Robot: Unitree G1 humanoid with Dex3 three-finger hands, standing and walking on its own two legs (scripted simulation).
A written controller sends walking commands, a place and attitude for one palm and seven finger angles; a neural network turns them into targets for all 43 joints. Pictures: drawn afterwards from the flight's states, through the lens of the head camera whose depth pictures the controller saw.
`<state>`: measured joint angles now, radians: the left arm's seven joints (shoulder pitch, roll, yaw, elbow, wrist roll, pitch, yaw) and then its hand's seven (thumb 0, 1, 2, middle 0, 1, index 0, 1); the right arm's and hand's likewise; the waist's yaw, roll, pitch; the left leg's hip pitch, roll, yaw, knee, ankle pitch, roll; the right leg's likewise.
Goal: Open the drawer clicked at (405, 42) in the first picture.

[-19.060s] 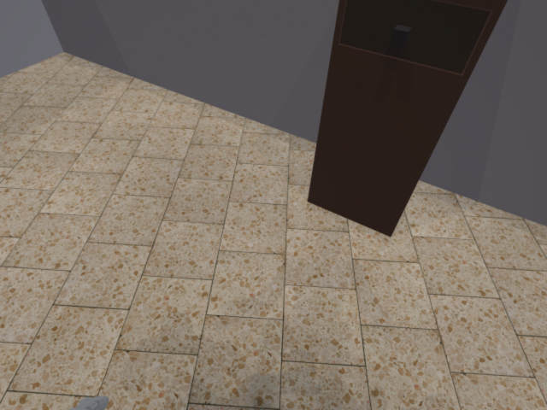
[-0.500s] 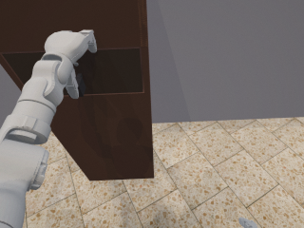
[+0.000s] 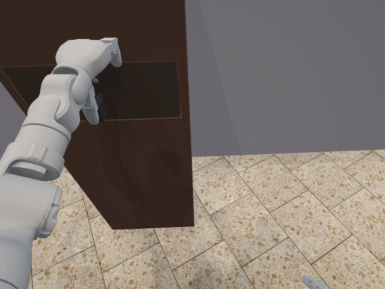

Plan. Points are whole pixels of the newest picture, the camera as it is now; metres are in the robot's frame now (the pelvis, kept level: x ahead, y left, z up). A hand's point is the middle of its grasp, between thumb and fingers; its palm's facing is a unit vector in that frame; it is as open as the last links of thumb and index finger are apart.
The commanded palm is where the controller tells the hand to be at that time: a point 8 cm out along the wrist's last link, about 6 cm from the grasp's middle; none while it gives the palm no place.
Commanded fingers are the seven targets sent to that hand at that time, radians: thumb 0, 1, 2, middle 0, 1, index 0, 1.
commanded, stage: lift the fingers back up to retry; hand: left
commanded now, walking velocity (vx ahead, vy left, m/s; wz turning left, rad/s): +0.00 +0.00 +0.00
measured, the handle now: (97, 104) +0.51 +0.22 +0.12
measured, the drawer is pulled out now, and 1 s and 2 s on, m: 0.00 0.00 0.00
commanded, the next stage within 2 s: re-aim the fingers above the handle in 0.86 s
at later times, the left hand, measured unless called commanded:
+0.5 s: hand (95, 81) +0.48 +0.19 +0.21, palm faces +0.07 +0.00 -1.00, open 13.6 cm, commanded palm +0.48 +0.27 +0.22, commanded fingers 0.00 -0.50 0.30 -0.30 -1.20 -0.30 -1.20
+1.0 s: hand (95, 81) +0.48 +0.19 +0.21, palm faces +0.08 +0.00 -1.00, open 13.6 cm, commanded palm +0.47 +0.27 +0.22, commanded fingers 0.00 -0.50 0.30 -0.30 -1.20 -0.30 -1.20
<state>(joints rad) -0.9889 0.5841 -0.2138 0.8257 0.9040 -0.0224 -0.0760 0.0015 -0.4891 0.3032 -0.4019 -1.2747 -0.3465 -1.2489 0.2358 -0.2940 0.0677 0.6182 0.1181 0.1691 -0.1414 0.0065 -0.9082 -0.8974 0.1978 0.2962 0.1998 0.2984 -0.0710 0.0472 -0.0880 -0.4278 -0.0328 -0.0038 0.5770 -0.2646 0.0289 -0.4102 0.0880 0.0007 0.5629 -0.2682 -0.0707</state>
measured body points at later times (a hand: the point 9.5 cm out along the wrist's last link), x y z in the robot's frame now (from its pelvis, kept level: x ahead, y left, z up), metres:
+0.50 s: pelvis +0.00 +0.01 +0.00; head +0.02 -0.01 +0.45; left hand +0.47 +0.19 +0.26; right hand +0.10 -0.26 -0.12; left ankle +0.01 +0.10 -0.73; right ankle +0.01 -0.07 -0.73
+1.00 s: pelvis +0.00 +0.01 +0.00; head +0.02 -0.01 +0.45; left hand +0.47 +0.19 +0.26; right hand +0.10 -0.25 -0.12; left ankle +0.01 +0.10 -0.73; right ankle +0.01 -0.07 -0.73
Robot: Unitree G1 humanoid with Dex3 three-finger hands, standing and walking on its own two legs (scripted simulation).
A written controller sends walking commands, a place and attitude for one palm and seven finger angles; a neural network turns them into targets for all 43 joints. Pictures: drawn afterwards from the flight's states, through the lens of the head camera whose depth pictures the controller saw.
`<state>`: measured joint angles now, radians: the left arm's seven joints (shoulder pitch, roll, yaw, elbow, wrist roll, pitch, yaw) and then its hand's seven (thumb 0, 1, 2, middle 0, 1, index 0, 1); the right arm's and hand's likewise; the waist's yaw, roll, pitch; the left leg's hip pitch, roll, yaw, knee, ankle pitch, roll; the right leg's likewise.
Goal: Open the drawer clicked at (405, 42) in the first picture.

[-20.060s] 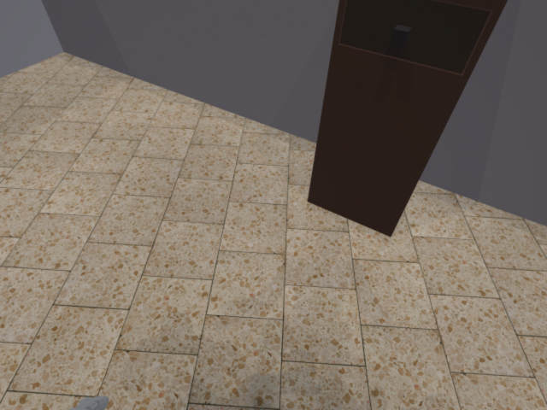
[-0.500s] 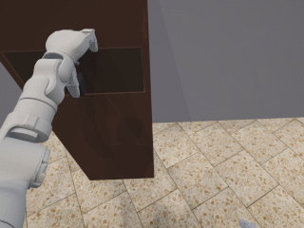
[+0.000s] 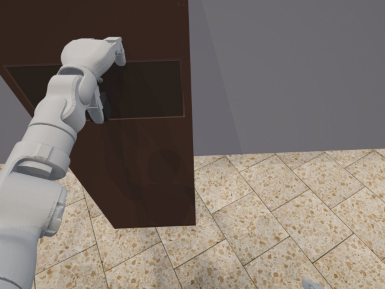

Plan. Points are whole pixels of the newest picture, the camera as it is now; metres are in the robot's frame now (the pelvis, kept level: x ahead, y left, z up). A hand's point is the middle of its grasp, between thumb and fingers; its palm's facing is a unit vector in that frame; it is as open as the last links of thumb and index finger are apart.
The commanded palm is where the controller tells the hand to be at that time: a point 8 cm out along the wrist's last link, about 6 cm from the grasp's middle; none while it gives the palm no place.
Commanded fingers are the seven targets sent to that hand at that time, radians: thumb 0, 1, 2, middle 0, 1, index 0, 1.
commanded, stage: re-aim the fingers above the handle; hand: left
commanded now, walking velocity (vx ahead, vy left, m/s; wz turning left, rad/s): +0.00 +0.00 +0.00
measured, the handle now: (100, 103) +0.51 +0.22 +0.12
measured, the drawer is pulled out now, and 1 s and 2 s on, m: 0.00 0.00 0.00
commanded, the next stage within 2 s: lower the fingers behind the handle in 1.98 s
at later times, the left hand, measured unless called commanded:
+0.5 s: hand (100, 80) +0.48 +0.18 +0.20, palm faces +0.08 +0.00 -1.00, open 13.6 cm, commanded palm +0.47 +0.26 +0.22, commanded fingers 0.00 -0.50 0.30 -0.30 -1.20 -0.30 -1.20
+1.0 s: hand (99, 81) +0.48 +0.18 +0.20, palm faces +0.08 -0.03 -1.00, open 13.6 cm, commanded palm +0.45 +0.25 +0.22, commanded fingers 0.00 -0.50 0.30 -0.30 -1.20 -0.30 -1.20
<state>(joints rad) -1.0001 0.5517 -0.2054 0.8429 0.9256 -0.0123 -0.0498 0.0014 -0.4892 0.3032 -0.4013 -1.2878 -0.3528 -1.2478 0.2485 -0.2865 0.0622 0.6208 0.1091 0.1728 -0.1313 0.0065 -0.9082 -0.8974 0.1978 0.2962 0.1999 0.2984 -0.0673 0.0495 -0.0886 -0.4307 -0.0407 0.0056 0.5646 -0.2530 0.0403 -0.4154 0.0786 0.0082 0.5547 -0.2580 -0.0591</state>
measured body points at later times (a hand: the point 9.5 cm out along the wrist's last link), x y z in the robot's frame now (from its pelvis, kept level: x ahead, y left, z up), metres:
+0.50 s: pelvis +0.00 +0.00 +0.00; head +0.02 -0.02 +0.45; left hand +0.47 +0.18 +0.26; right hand +0.11 -0.27 -0.12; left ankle +0.02 +0.09 -0.73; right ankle +0.01 -0.08 -0.73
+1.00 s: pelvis +0.01 -0.01 +0.00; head +0.03 -0.03 +0.45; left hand +0.47 +0.18 +0.26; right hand +0.12 -0.27 -0.12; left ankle +0.02 +0.09 -0.73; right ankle +0.01 -0.08 -0.73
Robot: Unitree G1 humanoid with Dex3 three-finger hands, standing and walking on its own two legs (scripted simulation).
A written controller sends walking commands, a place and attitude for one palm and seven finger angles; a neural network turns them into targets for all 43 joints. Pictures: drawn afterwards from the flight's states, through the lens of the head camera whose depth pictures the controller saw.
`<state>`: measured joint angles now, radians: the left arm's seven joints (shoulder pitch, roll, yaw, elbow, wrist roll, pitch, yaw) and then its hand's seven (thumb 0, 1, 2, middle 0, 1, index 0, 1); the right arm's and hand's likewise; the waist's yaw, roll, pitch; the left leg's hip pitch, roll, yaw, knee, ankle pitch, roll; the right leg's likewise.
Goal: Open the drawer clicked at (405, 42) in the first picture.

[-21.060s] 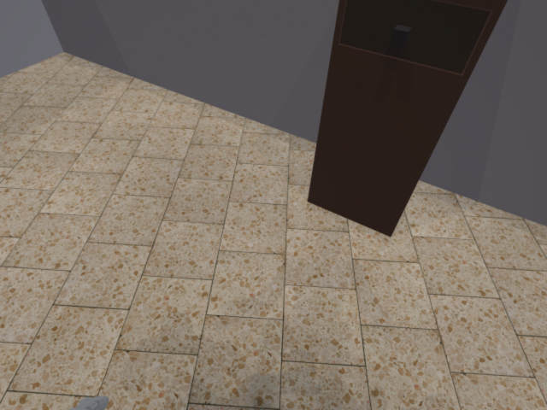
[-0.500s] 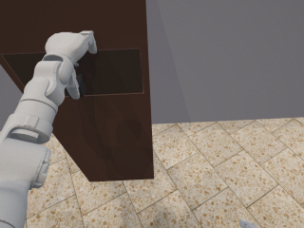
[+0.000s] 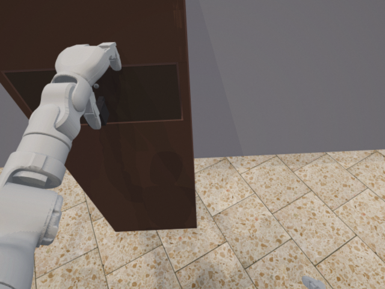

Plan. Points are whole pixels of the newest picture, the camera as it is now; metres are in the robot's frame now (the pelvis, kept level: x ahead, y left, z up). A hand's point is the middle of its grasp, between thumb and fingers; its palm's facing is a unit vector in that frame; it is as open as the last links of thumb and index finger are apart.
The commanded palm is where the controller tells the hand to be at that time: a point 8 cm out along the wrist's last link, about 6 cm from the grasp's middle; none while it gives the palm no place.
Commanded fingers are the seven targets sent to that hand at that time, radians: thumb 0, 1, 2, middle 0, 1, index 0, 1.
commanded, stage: re-aim the fingers above the handle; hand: left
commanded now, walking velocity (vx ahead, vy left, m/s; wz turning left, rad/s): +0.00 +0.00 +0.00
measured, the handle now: (98, 108) +0.50 +0.23 +0.12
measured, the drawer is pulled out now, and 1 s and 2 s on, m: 0.00 0.00 0.00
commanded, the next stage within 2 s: lower the fingers behind the handle in 0.98 s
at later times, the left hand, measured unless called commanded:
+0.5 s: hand (88, 94) +0.47 +0.22 +0.18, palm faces +0.10 -0.09 -0.99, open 13.8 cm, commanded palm +0.44 +0.25 +0.23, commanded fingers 0.00 -0.50 0.30 -0.30 -1.20 -0.30 -1.20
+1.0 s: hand (90, 100) +0.46 +0.21 +0.18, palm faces +0.07 -0.07 -1.00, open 13.8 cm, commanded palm +0.44 +0.24 +0.24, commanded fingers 0.00 -0.50 0.30 -0.30 -1.20 -0.30 -1.20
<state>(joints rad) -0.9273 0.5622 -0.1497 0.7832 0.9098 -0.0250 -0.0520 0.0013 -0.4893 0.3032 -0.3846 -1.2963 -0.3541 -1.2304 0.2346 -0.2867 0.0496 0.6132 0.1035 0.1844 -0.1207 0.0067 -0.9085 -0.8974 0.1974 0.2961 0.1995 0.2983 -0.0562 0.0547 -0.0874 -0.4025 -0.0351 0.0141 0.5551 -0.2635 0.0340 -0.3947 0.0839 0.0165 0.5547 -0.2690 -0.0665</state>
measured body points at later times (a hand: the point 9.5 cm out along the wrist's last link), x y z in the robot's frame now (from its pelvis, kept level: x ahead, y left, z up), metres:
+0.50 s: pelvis +0.03 +0.03 +0.00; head +0.06 +0.00 +0.45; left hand +0.46 +0.22 +0.24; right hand +0.19 -0.21 -0.12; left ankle +0.01 +0.10 -0.73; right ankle +0.00 -0.07 -0.73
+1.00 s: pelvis +0.03 +0.03 +0.00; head +0.05 +0.01 +0.45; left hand +0.45 +0.21 +0.23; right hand +0.17 -0.22 -0.12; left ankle +0.01 +0.10 -0.73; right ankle +0.00 -0.07 -0.73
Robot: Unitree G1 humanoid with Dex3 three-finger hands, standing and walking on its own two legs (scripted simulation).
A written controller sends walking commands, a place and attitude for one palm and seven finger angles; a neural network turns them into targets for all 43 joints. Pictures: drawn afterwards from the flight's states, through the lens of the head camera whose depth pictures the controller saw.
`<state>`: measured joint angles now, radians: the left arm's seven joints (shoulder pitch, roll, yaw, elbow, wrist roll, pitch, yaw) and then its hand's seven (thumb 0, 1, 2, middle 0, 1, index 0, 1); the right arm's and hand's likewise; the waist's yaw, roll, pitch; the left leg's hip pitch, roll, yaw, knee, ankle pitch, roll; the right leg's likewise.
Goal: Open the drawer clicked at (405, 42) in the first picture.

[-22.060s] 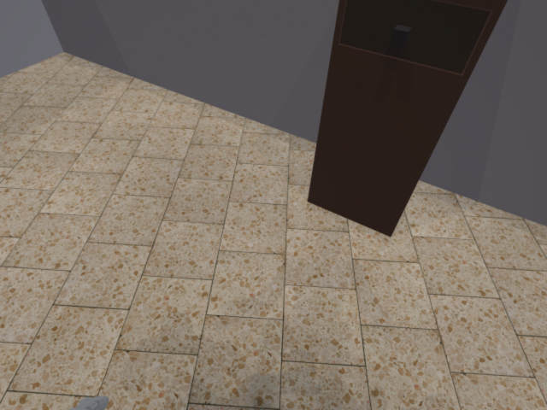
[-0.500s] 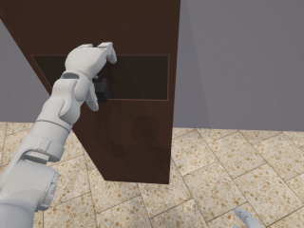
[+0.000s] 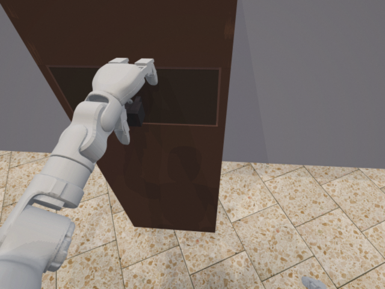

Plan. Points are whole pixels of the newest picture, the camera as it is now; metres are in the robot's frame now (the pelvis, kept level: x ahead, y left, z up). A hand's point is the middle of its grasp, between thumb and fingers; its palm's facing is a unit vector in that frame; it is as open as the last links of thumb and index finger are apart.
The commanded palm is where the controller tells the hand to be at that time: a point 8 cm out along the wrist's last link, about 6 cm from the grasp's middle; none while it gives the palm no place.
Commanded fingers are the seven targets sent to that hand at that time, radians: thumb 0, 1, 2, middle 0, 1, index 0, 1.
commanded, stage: lower the fingers behind the handle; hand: left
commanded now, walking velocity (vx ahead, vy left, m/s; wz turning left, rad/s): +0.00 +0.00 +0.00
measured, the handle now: (135, 108) +0.49 +0.17 +0.12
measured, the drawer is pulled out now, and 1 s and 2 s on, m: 0.00 0.00 0.00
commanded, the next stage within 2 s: close the thumb around the handle in 1.68 s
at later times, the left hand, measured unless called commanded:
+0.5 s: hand (111, 118) +0.43 +0.20 +0.14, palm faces -0.07 -0.01 -1.00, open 14.1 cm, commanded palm +0.42 +0.20 +0.21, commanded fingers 0.00 -0.50 0.30 -0.30 -1.20 -0.30 -1.20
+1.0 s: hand (119, 117) +0.45 +0.20 +0.12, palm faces +0.00 -0.06 -1.00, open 13.9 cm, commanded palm +0.43 +0.20 +0.17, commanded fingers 0.00 -0.50 0.30 -0.30 -1.20 -0.30 -1.20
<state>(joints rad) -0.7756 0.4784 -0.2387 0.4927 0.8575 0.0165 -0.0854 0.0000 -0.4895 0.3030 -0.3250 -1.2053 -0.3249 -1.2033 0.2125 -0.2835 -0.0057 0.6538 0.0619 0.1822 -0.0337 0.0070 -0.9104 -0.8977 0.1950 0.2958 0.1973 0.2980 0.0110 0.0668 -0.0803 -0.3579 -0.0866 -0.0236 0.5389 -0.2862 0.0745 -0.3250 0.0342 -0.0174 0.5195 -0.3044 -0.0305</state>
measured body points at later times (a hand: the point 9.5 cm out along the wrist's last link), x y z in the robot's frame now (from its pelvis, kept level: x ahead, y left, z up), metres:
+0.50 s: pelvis -0.01 -0.03 +0.00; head +0.02 -0.04 +0.45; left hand +0.43 +0.20 +0.19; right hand +0.09 -0.30 -0.12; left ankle -0.01 +0.07 -0.73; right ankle -0.03 -0.10 -0.73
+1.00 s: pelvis +0.01 -0.02 +0.00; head +0.04 -0.03 +0.44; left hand +0.44 +0.20 +0.18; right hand +0.13 -0.26 -0.13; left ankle -0.01 +0.07 -0.73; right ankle -0.03 -0.10 -0.73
